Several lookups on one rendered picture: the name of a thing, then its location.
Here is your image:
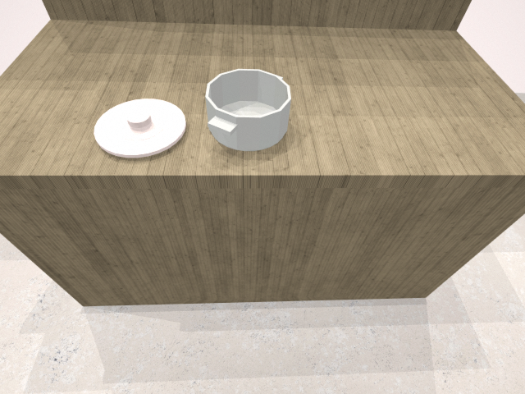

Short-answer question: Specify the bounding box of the pot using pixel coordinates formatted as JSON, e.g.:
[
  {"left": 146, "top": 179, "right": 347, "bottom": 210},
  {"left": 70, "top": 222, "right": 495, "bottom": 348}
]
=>
[{"left": 205, "top": 69, "right": 291, "bottom": 151}]

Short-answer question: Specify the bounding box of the knob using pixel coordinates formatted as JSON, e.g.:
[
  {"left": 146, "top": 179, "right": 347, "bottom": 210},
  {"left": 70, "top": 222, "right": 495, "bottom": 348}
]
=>
[{"left": 126, "top": 108, "right": 152, "bottom": 128}]

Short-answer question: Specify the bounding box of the lid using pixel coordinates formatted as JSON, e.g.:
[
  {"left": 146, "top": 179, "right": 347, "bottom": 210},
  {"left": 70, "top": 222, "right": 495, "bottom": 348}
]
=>
[{"left": 94, "top": 98, "right": 186, "bottom": 158}]

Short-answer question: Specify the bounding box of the table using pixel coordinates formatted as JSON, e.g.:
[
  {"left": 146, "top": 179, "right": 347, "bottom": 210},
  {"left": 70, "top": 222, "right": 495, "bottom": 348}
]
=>
[{"left": 0, "top": 0, "right": 525, "bottom": 306}]

